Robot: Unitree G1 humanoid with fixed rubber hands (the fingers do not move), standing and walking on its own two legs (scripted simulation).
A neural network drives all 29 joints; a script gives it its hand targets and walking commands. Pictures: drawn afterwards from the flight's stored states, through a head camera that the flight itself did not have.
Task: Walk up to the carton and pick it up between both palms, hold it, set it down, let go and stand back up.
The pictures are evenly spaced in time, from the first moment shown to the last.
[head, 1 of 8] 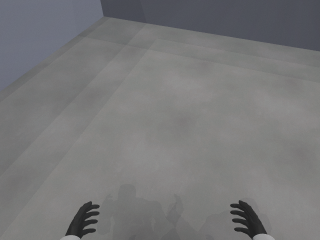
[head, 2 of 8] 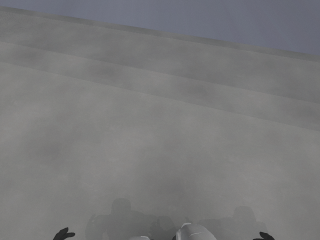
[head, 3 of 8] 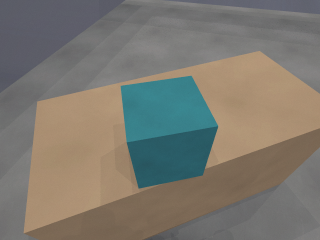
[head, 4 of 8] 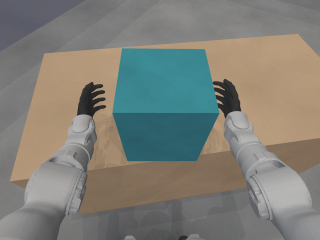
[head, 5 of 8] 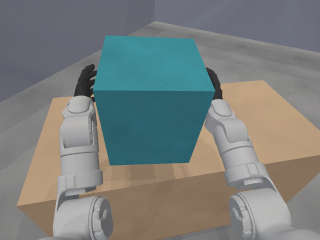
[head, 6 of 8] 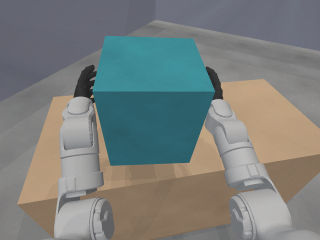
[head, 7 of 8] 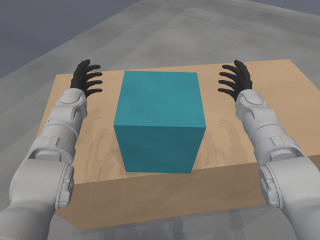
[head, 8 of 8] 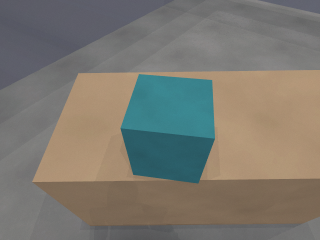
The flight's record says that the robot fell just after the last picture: no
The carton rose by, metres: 0.19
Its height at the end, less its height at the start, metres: +0.00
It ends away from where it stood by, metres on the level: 0.01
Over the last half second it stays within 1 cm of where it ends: yes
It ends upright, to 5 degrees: yes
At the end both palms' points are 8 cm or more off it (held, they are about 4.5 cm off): yes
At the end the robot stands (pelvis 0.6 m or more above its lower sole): yes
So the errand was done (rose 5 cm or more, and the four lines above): yes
